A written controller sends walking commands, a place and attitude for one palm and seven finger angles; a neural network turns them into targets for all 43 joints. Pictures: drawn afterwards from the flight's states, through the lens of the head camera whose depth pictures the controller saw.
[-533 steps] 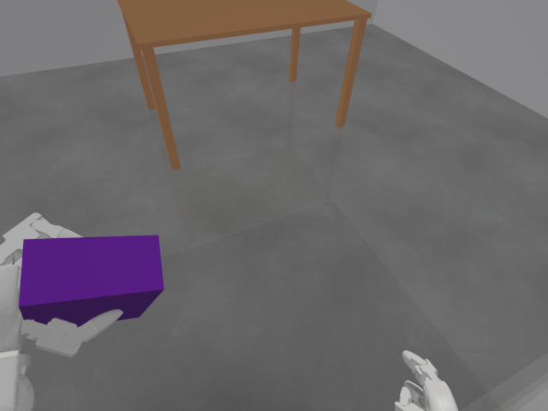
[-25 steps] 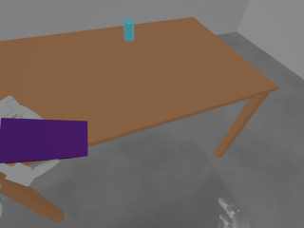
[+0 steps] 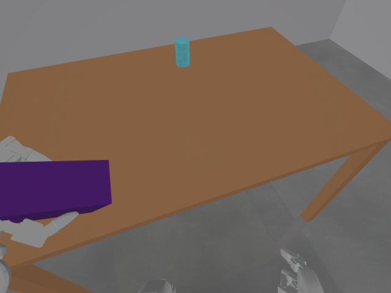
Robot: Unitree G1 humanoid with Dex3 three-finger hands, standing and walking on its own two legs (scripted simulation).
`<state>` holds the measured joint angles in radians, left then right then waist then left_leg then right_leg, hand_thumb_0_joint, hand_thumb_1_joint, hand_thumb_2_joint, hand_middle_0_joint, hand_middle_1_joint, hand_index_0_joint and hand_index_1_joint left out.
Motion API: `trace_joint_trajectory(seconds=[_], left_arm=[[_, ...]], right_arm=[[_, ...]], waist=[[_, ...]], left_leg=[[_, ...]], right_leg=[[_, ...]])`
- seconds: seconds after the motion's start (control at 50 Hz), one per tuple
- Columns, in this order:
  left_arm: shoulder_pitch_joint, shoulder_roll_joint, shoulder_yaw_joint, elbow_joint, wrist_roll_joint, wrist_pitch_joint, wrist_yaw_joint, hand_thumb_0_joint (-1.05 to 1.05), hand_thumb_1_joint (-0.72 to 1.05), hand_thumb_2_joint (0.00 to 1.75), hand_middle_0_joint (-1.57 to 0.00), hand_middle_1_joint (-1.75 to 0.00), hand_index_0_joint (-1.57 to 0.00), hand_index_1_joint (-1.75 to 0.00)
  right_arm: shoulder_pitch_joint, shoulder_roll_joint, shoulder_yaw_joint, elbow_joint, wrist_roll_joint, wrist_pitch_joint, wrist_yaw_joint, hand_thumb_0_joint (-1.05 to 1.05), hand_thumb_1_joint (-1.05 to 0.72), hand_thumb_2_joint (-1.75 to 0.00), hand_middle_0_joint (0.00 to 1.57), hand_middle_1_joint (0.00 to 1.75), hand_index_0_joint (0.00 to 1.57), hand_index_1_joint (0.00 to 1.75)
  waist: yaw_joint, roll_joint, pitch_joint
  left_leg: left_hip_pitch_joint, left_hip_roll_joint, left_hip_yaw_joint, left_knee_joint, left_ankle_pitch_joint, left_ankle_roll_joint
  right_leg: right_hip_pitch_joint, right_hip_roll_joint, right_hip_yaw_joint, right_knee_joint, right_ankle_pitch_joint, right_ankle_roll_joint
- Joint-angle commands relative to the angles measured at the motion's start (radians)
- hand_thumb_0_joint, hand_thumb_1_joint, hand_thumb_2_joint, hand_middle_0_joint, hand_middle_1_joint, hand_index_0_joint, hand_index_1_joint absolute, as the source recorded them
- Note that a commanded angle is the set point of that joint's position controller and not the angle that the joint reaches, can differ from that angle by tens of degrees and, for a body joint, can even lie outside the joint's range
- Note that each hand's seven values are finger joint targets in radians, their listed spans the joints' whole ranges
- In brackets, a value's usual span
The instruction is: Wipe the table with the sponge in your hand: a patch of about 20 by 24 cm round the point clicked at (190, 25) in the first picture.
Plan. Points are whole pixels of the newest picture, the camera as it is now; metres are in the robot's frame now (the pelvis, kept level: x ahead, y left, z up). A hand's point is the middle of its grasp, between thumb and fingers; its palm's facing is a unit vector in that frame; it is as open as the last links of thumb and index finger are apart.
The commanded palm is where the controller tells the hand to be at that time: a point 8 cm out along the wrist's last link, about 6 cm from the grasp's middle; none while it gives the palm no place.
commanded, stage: come to a stop and stand still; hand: left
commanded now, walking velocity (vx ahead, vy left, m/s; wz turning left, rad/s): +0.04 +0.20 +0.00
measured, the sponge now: (71, 191) +0.23 +0.21 +0.16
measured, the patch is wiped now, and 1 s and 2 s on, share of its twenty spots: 0.00 0.00 0.00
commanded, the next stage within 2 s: look again from close up in 0.98 s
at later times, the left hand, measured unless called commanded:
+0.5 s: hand (50, 154) +0.28 +0.25 +0.18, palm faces +0.40 -0.83 -0.40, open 10.1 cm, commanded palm +0.23 +0.29 +0.19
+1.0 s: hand (36, 167) +0.26 +0.27 +0.17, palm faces +0.40 -0.84 -0.36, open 10.1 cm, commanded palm +0.21 +0.30 +0.19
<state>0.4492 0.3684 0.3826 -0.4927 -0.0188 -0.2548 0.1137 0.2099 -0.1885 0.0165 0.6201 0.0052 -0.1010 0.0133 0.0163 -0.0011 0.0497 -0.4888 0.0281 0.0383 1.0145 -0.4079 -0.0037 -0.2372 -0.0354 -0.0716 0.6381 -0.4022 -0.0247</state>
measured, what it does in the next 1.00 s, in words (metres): steps on the spot: left foot, then right foot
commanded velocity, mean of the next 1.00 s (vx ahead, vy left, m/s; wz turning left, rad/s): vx -0.08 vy -0.02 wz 0.00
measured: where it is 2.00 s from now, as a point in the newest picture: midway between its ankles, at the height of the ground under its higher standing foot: outside the picture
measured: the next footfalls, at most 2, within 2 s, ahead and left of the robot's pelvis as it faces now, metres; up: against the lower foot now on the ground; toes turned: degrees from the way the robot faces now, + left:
left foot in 0.10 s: +0.11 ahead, +0.15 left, +0.00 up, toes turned +1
right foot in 0.32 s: +0.10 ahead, -0.07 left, +0.00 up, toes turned -3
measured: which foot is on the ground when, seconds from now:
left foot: up 0.00-0.08, down 0.10-1.00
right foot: down 0.00-0.10, up 0.12-0.30, down 0.32-1.00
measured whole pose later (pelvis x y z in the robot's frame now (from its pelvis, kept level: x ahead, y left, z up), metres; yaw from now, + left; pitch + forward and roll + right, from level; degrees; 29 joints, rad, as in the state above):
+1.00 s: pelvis +0.04 +0.03 +0.02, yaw -1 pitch +0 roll -1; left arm 0.45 0.33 0.32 -0.45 -0.04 -0.12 0.15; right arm 0.22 -0.20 0.03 0.60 0.01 -0.09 -0.06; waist 0.02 0.01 0.01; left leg -0.23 0.04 0.02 0.43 -0.20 -0.01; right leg -0.21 0.04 -0.05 0.37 -0.16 -0.04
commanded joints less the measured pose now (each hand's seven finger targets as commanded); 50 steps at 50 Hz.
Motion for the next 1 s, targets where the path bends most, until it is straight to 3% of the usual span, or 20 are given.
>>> trace_joint_trajectory(seconds=[0.0, 0.04, 0.06, 0.08, 0.1, 0.12, 0.16, 0.2, 0.22, 0.26, 0.3, 0.34, 0.36, 0.4, 0.48, 0.54, 0.62, 0.74, 0.88, 0.98], left_arm=[[-0.108, 0.195, 0.151, -0.195, -0.015, -0.061, 0.043, 0.0, 0.1, 1.3, -1.2, -1.6, -1.2, -1.6], [-0.135, 0.186, 0.124, -0.247, -0.018, -0.059, 0.046, 0.0, 0.1, 1.3, -1.2, -1.6, -1.2, -1.6], [-0.149, 0.199, 0.132, -0.281, -0.022, -0.061, 0.045, 0.0, 0.1, 1.3, -1.2, -1.6, -1.2, -1.6], [-0.162, 0.198, 0.133, -0.302, -0.027, -0.057, 0.045, 0.0, 0.1, 1.3, -1.2, -1.6, -1.2, -1.6], [-0.143, 0.192, 0.135, -0.26, -0.026, -0.045, 0.047, 0.0, 0.1, 1.3, -1.2, -1.6, -1.2, -1.6], [-0.125, 0.219, 0.151, -0.247, -0.03, -0.03, 0.044, 0.0, 0.1, 1.3, -1.2, -1.6, -1.2, -1.6], [-0.095, 0.188, 0.132, -0.303, -0.028, -0.018, 0.043, 0.0, 0.1, 1.3, -1.2, -1.6, -1.2, -1.6], [-0.038, 0.179, 0.123, -0.328, -0.027, -0.003, 0.043, 0.0, 0.1, 1.3, -1.2, -1.6, -1.2, -1.6], [-0.016, 0.211, 0.159, -0.322, -0.025, -0.001, 0.048, 0.0, 0.1, 1.3, -1.2, -1.6, -1.2, -1.6], [-0.02, 0.189, 0.142, -0.289, -0.024, 0.003, 0.043, 0.0, 0.1, 1.3, -1.2, -1.6, -1.2, -1.6], [-0.039, 0.205, 0.161, -0.223, -0.021, 0.008, 0.043, 0.0, 0.1, 1.3, -1.2, -1.6, -1.2, -1.6], [-0.016, 0.141, 0.105, -0.169, -0.042, 0.032, 0.039, 0.0, 0.1, 1.3, -1.2, -1.6, -1.2, -1.6], [-0.033, 0.159, 0.106, -0.168, -0.045, 0.042, 0.044, 0.0, 0.1, 1.3, -1.2, -1.6, -1.2, -1.6], [-0.064, 0.166, 0.105, -0.152, -0.042, 0.044, 0.053, 0.0, 0.1, 1.3, -1.2, -1.6, -1.2, -1.6], [-0.068, 0.164, 0.083, -0.2, -0.034, 0.043, 0.052, 0.0, 0.1, 1.3, -1.2, -1.6, -1.2, -1.6], [-0.034, 0.166, 0.083, -0.24, -0.037, 0.041, 0.054, 0.0, 0.1, 1.3, -1.2, -1.6, -1.2, -1.6], [-0.003, 0.197, 0.116, -0.285, -0.042, 0.038, 0.058, 0.0, 0.1, 1.3, -1.2, -1.6, -1.2, -1.6], [-0.001, 0.144, 0.073, -0.21, -0.043, 0.05, 0.054, 0.0, 0.1, 1.3, -1.2, -1.6, -1.2, -1.6], [-0.11, 0.132, 0.032, -0.175, -0.028, 0.072, 0.05, 0.0, 0.1, 1.3, -1.2, -1.6, -1.2, -1.6], [-0.128, 0.15, 0.044, -0.214, -0.023, 0.07, 0.051, 0.0, 0.1, 1.3, -1.2, -1.6, -1.2, -1.6]], right_arm=[[-0.102, -0.085, -0.046, -0.158, -0.002, -0.06, -0.024, 0.0, -0.9, -0.9, 0.2, 0.3, 0.2, 0.3], [-0.112, -0.098, -0.065, -0.167, 0.003, -0.076, -0.041, 0.0, -0.9, -0.9, 0.2, 0.3, 0.2, 0.3], [-0.098, -0.121, -0.076, -0.174, 0.006, -0.08, -0.045, 0.0, -0.9, -0.9, 0.2, 0.3, 0.2, 0.3], [-0.082, -0.133, -0.086, -0.181, 0.01, -0.081, -0.04, 0.0, -0.9, -0.9, 0.2, 0.3, 0.2, 0.3], [-0.074, -0.116, -0.088, -0.183, 0.01, -0.079, -0.036, 0.0, -0.9, -0.9, 0.2, 0.3, 0.2, 0.3], [-0.103, -0.115, -0.081, -0.174, 0.004, -0.09, -0.041, 0.0, -0.9, -0.9, 0.2, 0.3, 0.2, 0.3], [-0.099, -0.11, -0.079, -0.168, 0.006, -0.087, -0.045, 0.0, -0.9, -0.9, 0.2, 0.3, 0.2, 0.3], [-0.097, -0.11, -0.06, -0.176, 0.006, -0.094, -0.038, 0.0, -0.9, -0.9, 0.2, 0.3, 0.2, 0.3], [-0.121, -0.108, -0.047, -0.174, 0.004, -0.102, -0.039, 0.0, -0.9, -0.9, 0.2, 0.3, 0.2, 0.3], [-0.1, -0.11, -0.035, -0.18, 0.003, -0.102, -0.044, 0.0, -0.9, -0.9, 0.2, 0.3, 0.2, 0.3], [-0.094, -0.103, -0.027, -0.183, 0.002, -0.097, -0.055, 0.0, -0.9, -0.9, 0.2, 0.3, 0.2, 0.3], [-0.062, -0.106, -0.041, -0.169, 0.005, -0.091, -0.055, 0.0, -0.9, -0.9, 0.2, 0.3, 0.2, 0.3], [-0.074, -0.102, -0.039, -0.17, 0.007, -0.086, -0.055, 0.0, -0.9, -0.9, 0.2, 0.3, 0.2, 0.3], [-0.09, -0.096, -0.024, -0.161, 0.005, -0.077, -0.061, 0.0, -0.9, -0.9, 0.2, 0.3, 0.2, 0.3], [-0.126, -0.114, -0.03, -0.179, 0.002, -0.067, -0.079, 0.0, -0.9, -0.9, 0.2, 0.3, 0.2, 0.3], [-0.137, -0.117, -0.028, -0.194, 0.004, -0.052, -0.084, 0.0, -0.9, -0.9, 0.2, 0.3, 0.2, 0.3], [-0.138, -0.124, -0.038, -0.198, 0.008, -0.052, -0.088, 0.0, -0.9, -0.9, 0.2, 0.3, 0.2, 0.3], [-0.101, -0.129, -0.037, -0.188, 0.001, -0.05, -0.091, 0.0, -0.9, -0.9, 0.2, 0.3, 0.2, 0.3], [-0.102, -0.132, -0.037, -0.185, 0.004, -0.053, -0.088, 0.0, -0.9, -0.9, 0.2, 0.3, 0.2, 0.3], [-0.108, -0.132, -0.038, -0.185, 0.003, -0.057, -0.084, 0.0, -0.9, -0.9, 0.2, 0.3, 0.2, 0.3]], waist=[[0.01, -0.157, -0.135], [-0.016, -0.047, -0.188], [-0.024, 0.065, -0.244], [-0.024, 0.195, -0.306], [-0.018, 0.205, -0.299], [-0.023, 0.184, -0.28], [-0.014, 0.109, -0.223], [-0.007, 0.18, -0.186], [-0.001, 0.216, -0.192], [-0.009, 0.204, -0.147], [-0.012, 0.098, -0.133], [-0.025, -0.088, -0.129], [-0.029, -0.094, -0.133], [-0.026, -0.104, -0.145], [-0.005, -0.012, -0.183], [0.001, 0.06, -0.212], [0.005, 0.092, -0.223], [-0.007, 0.066, -0.152], [-0.01, 0.022, -0.084], [-0.005, 0.056, -0.112]], left_leg=[[0.118, -0.015, 0.089, -0.389, 0.191, 0.014], [0.353, -0.053, 0.106, -0.537, 0.368, 0.033], [0.497, 0.044, -0.018, -0.539, 0.544, 0.086], [0.619, 0.205, -0.227, -0.522, 0.825, 0.181], [0.615, 0.275, -0.333, -0.576, 0.929, 0.234], [0.586, 0.314, -0.385, -0.605, 0.853, 0.263], [0.458, 0.274, -0.26, -0.614, 0.779, 0.217], [0.343, 0.225, -0.139, -0.626, 0.682, 0.137], [0.318, 0.221, -0.109, -0.638, 0.603, 0.115], [0.186, 0.203, -0.089, -0.62, 0.43, 0.067], [0.111, 0.12, -0.035, -0.565, 0.224, 0.018], [0.211, 0.017, 0.009, -0.425, 0.156, -0.022], [0.242, 0.007, -0.004, -0.386, 0.163, -0.026], [0.243, 0.006, -0.04, -0.413, 0.172, -0.019], [0.317, 0.069, -0.061, -0.541, 0.487, 0.005], [0.312, 0.097, -0.076, -0.569, 0.591, 0.013], [0.261, 0.095, -0.08, -0.599, 0.449, 0.007], [0.206, 0.067, -0.082, -0.66, 0.189, 0.01], [0.218, 0.045, -0.067, -0.672, 0.092, 0.012], [0.222, 0.042, -0.071, -0.696, 0.114, 0.016]], right_leg=[[0.129, -0.205, 0.149, -0.125, 0.691, -0.082], [0.074, -0.163, 0.096, 0.051, 0.717, -0.026], [-0.032, -0.103, 0.069, 0.204, 0.631, 0.016], [-0.178, -0.008, 0.031, 0.405, 0.193, 0.044], [-0.252, 0.037, 0.072, 0.499, -0.146, 0.037], [-0.288, 0.021, 0.109, 0.552, -0.186, 0.039], [-0.223, -0.005, 0.108, 0.4, -0.128, 0.029], [-0.09, 0.007, 0.046, 0.144, -0.024, 0.027], [-0.034, 0.017, 0.027, 0.035, 0.012, 0.026], [0.123, 0.018, 0.018, -0.155, 0.183, 0.026], [0.191, -0.023, 0.131, -0.24, 0.403, 0.007], [0.039, -0.142, 0.296, -0.322, 0.457, -0.061], [0.009, -0.191, 0.336, -0.341, 0.511, -0.087], [0.039, -0.202, 0.294, -0.322, 0.543, -0.084], [0.102, -0.097, 0.176, -0.238, 0.608, -0.013], [0.144, -0.059, 0.126, -0.203, 0.605, 0.005], [0.158, -0.041, 0.132, -0.217, 0.494, 0.006], [0.107, -0.027, 0.145, -0.298, 0.28, 0.007], [0.033, -0.023, 0.158, -0.391, 0.098, 0.013], [0.084, -0.009, 0.138, -0.373, 0.149, 0.014]])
